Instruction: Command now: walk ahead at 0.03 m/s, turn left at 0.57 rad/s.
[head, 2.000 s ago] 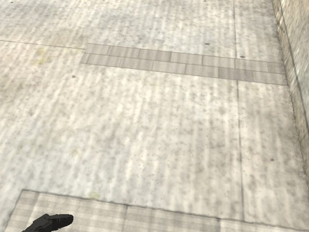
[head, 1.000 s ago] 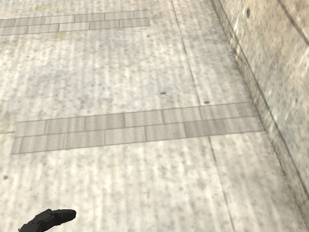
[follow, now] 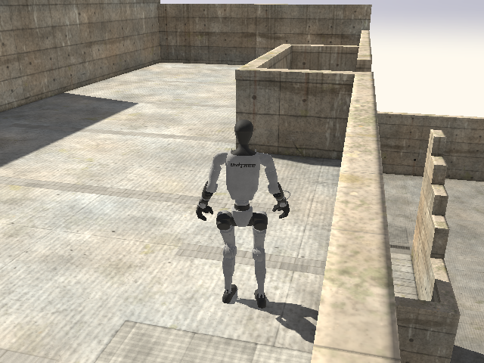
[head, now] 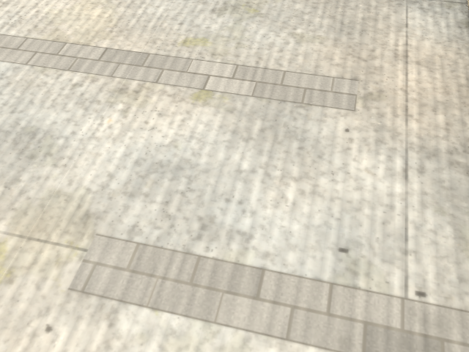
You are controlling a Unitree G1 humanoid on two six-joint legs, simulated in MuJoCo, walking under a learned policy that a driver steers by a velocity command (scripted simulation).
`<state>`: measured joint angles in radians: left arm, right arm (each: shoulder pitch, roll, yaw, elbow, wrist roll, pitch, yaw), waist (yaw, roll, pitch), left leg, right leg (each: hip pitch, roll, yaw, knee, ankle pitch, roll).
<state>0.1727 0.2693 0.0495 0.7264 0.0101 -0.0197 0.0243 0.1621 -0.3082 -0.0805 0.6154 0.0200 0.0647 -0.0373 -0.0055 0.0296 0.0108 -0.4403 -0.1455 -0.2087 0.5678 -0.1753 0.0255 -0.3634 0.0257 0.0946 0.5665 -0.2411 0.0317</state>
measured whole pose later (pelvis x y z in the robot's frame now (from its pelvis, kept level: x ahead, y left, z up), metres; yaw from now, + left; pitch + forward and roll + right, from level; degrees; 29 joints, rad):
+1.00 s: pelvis +0.22 +0.05 -0.01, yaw +2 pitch +2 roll +0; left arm 0.09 0.30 0.06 0.65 0.00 -0.05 -0.05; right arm 0.33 -0.27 -0.04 0.81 0.00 -0.04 -0.03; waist -0.03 -0.01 0.08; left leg -0.15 -0.01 0.05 1.08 -0.56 -0.04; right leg -0.51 0.08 -0.03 0.61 -0.14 -0.10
